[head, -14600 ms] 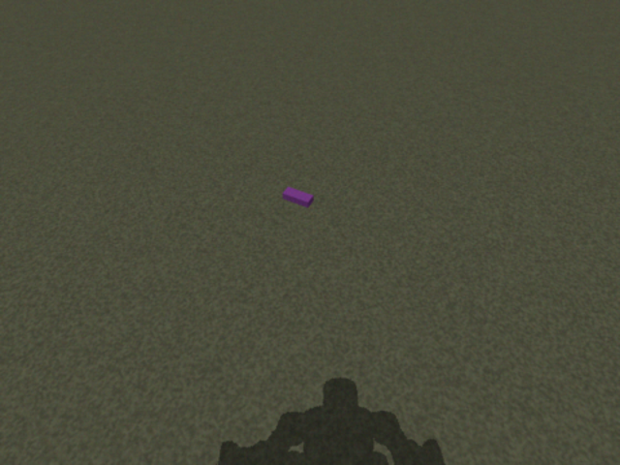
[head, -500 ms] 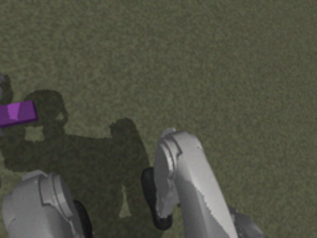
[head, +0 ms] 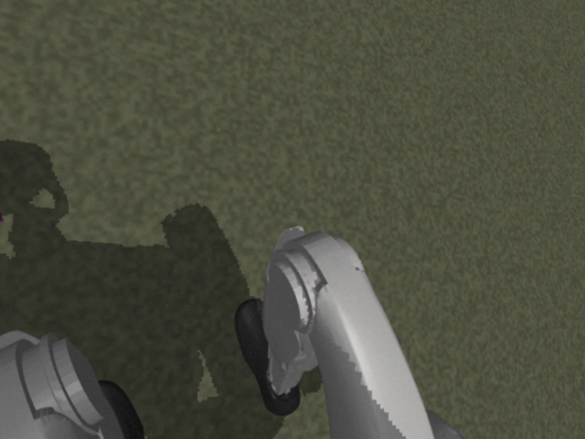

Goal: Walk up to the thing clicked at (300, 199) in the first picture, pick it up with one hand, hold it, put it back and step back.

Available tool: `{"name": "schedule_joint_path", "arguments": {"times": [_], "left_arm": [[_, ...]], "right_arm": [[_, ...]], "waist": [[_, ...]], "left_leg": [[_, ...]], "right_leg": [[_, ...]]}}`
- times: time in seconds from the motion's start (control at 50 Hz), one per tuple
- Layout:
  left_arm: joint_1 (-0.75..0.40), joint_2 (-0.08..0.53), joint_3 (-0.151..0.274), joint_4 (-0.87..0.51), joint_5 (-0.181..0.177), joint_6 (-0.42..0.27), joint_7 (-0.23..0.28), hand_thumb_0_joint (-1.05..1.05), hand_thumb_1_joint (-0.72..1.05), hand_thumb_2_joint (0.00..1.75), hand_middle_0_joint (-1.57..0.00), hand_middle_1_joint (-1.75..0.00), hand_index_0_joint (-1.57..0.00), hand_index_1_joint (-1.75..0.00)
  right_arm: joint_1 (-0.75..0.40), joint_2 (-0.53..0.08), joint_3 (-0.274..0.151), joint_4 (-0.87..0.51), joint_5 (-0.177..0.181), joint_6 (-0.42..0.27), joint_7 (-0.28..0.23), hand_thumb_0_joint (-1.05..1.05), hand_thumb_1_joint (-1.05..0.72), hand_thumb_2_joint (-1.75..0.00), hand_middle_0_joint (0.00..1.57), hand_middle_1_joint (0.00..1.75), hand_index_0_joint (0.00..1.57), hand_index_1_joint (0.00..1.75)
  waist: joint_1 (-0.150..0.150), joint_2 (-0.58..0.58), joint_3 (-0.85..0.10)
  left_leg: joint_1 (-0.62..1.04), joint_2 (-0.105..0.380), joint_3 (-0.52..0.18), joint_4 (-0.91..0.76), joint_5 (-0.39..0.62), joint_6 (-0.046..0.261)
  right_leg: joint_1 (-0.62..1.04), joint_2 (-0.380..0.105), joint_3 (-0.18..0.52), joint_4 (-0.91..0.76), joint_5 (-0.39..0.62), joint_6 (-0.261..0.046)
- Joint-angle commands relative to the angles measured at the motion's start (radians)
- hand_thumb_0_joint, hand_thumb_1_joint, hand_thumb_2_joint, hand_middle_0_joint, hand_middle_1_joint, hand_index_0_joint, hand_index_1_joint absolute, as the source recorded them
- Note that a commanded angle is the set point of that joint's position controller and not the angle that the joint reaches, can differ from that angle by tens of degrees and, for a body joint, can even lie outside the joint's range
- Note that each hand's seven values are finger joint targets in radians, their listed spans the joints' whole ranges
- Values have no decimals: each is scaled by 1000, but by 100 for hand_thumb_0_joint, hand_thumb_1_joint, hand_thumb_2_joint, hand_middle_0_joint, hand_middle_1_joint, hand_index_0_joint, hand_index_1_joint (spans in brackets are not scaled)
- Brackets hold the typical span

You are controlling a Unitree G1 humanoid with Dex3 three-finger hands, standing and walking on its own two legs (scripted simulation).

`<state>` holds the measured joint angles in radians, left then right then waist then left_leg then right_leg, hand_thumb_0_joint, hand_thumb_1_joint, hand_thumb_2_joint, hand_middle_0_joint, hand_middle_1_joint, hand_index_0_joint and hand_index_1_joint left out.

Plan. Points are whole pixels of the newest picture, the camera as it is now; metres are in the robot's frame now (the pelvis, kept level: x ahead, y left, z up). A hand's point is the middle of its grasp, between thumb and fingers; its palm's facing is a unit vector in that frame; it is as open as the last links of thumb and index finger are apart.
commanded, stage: rest palm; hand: left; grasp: from above
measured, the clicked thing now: out of the picture +0.47 +0.30 -0.28
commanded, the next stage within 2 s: close in 0.60 s
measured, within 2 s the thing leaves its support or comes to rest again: neither
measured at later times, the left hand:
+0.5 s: hand out of the picture +0.46 +0.29 -0.25, palm faces -0.45 -0.11 -0.88, open 14.3 cm
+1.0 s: hand out of the picture +0.46 +0.29 -0.25, palm faces -0.47 -0.12 -0.88, open 13.3 cm
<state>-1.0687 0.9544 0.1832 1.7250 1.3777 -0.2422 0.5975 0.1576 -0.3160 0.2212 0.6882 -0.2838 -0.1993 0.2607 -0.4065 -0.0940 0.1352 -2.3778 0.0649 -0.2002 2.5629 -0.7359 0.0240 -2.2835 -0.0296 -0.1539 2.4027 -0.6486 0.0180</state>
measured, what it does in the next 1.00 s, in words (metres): stands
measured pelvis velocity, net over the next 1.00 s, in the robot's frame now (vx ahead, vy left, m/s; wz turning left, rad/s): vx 0.00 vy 0.00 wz -0.04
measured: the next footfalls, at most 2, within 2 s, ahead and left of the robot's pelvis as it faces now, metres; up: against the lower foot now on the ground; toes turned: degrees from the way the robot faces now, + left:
none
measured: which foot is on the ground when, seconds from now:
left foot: down 0.00-1.00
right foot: down 0.00-1.00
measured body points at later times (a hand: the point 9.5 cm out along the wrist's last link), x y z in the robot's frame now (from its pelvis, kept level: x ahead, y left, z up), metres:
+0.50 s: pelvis +0.00 +0.00 +0.00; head +0.27 +0.12 +0.33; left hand +0.48 +0.29 -0.20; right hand +0.03 -0.25 -0.06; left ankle +0.06 +0.12 -0.26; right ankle +0.11 -0.12 -0.26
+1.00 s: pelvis +0.00 +0.00 +0.00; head +0.28 +0.11 +0.33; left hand +0.48 +0.29 -0.20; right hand +0.02 -0.24 -0.05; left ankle +0.06 +0.12 -0.26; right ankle +0.11 -0.12 -0.26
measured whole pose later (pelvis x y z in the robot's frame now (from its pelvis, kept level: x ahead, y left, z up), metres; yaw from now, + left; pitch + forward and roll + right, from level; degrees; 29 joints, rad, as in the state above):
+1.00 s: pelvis +0.00 +0.00 +0.00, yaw -2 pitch +27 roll -14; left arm -1.09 1.01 0.12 1.76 1.31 -0.23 0.61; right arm 0.12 -0.36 0.31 0.66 -0.28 -0.28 0.31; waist -0.42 -0.13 0.20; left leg -2.36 0.06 -0.25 2.58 -0.74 0.02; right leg -2.25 -0.01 -0.19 2.38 -0.63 0.03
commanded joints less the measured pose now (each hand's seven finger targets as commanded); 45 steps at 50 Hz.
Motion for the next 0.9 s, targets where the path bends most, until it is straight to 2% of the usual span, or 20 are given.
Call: {"name": "schedule_joint_path", "arguments": {"times": [0.0,0.08,0.12,0.14,0.2,0.28,0.34,0.38,0.42,0.48,0.56,0.62,0.68,0.72,0.74,0.76,0.8,0.82,0.86,0.88], "left_arm": [[-247,245,10,-93,-25,23,32,0,-57,104,-8,-91,-4,-94],[-260,242,2,-110,-37,17,30,0,-57,104,-7,-92,-4,-95],[-265,230,-10,-91,-37,12,29,0,-57,104,-7,-93,-4,-95],[-250,203,-35,-65,-39,14,24,0,-57,104,-7,-93,-4,-95],[-283,230,-30,-115,-38,0,27,0,-57,104,-7,-93,-4,-96],[-262,187,-67,-64,-41,-4,36,0,-56,104,-8,-93,-5,-96],[-307,255,-46,-126,-32,-9,59,0,-56,105,-9,-93,-5,-96],[-248,202,-71,-52,-28,5,65,0,-55,103,-8,-93,-6,-96],[-264,186,-83,-58,-37,9,69,0,-54,104,-9,-93,-6,-96],[-295,257,-46,-94,-34,19,82,0,-55,103,-10,-92,-6,-95],[-265,215,-62,-60,-50,38,84,0,-54,101,-8,-93,-5,-95],[-293,288,-26,-82,-52,43,89,0,-53,101,-10,-92,-7,-95],[-238,213,-66,-10,-70,48,63,0,-53,103,-9,-95,-6,-97],[-272,260,-53,-62,-86,38,55,0,-43,95,-14,-94,-13,-95],[-296,299,-41,-119,-86,34,54,0,-41,93,-16,-92,-15,-92],[-297,303,-36,-109,-74,33,54,0,-41,92,-17,-90,-16,-91],[-243,239,-66,-45,-81,29,44,0,-38,90,-18,-90,-18,-90],[-247,233,-72,-59,-88,25,44,0,-36,89,-19,-90,-19,-90],[-256,264,-61,-67,-86,20,43,0,-34,88,-20,-89,-20,-89],[-279,308,-38,-125,-81,13,48,0,-33,86,-21,-88,-21,-88]], "right_arm": [[219,-325,-85,7,6,-7,1,0,-89,-90,20,30,20,30],[201,-325,-81,6,10,-14,3,0,-89,-90,20,30,20,30],[201,-326,-74,10,4,-16,6,0,-89,-90,20,30,20,30],[180,-319,-67,0,7,-21,8,0,-89,-90,20,30,20,30],[192,-336,-70,6,5,-23,8,0,-89,-90,20,30,20,30],[181,-340,-48,-4,-1,-36,20,0,-89,-90,20,30,20,30],[167,-347,-44,1,3,-44,19,0,-90,-90,20,30,20,30],[155,-347,-42,-3,-3,-51,27,0,-90,-90,20,30,20,30],[149,-353,-35,-11,-6,-60,33,0,-89,-90,20,30,20,30],[154,-367,-35,-11,0,-68,35,0,-90,-90,20,30,20,30],[152,-370,-29,-14,-5,-84,49,0,-89,-90,20,30,20,30],[160,-373,-27,-10,2,-80,46,0,-90,-91,20,30,20,30],[147,-359,-14,-19,-2,-85,51,0,-90,-90,20,30,20,30],[152,-373,-13,-20,8,-90,47,0,-89,-90,20,30,20,30],[156,-376,-18,-11,10,-87,42,0,-89,-90,20,30,20,30],[163,-383,-20,-14,12,-88,40,0,-89,-90,20,30,20,30],[156,-362,-13,-13,9,-85,45,0,-89,-90,20,30,20,30],[158,-366,-12,-20,6,-86,46,0,-89,-90,20,30,20,30],[158,-370,-12,-19,14,-83,42,0,-89,-90,20,30,20,30],[165,-372,-14,-13,8,-77,40,0,-89,-90,20,30,20,30]], "waist": [[-24,468,-642],[-25,496,-656],[-39,493,-641],[-40,455,-608],[-42,489,-646],[-66,456,-577],[-41,514,-642],[-52,492,-580],[-67,489,-559],[-54,507,-594],[-72,491,-577],[-57,516,-626],[-77,456,-548],[-73,466,-563],[-57,489,-619],[-56,521,-628],[-69,486,-583],[-71,474,-581],[-63,500,-581],[-46,525,-636]], "left_leg": [[496,-27,88,-253,256,-4],[515,-23,74,-259,244,-11],[498,-23,69,-261,237,-10],[470,-24,71,-248,214,-5],[511,-23,70,-252,242,-8],[492,-22,57,-251,237,-9],[533,-17,52,-257,249,-16],[510,-14,47,-258,235,-19],[514,-14,36,-264,228,-21],[524,-13,40,-268,235,-19],[523,-10,35,-252,256,-19],[519,-10,42,-254,275,-16],[468,-15,48,-233,240,-9],[474,-15,45,-236,233,-6],[498,-12,47,-241,253,-8],[533,-8,38,-247,266,-16],[503,-6,34,-241,264,-17],[491,-9,34,-243,257,-14],[499,-9,36,-249,255,-16],[523,-6,35,-257,278,-19]], "right_leg": [[370,75,-80,-197,265,-33],[362,74,-90,-195,252,-36],[364,74,-96,-195,249,-34],[354,77,-93,-196,238,-32],[373,78,-93,-200,258,-32],[358,77,-108,-197,258,-26],[376,78,-103,-195,266,-32],[345,80,-110,-187,254,-30],[330,79,-118,-185,245,-29],[362,81,-110,-195,255,-30],[362,80,-116,-189,274,-24],[409,83,-106,-200,293,-28],[390,84,-112,-201,270,-21],[404,82,-109,-211,262,-21],[429,85,-105,-220,277,-23],[418,78,-105,-198,287,-27],[418,87,-115,-196,289,-24],[413,88,-120,-203,279,-24],[414,85,-114,-203,277,-28],[434,90,-115,-210,291,-30]]}}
